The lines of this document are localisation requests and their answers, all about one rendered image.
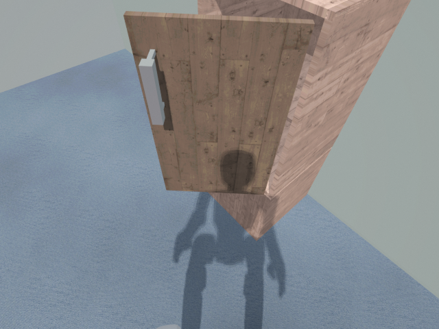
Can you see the handle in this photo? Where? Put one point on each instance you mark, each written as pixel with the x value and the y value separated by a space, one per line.
pixel 152 90

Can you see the cupboard door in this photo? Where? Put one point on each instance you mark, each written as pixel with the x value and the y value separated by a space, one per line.
pixel 228 84

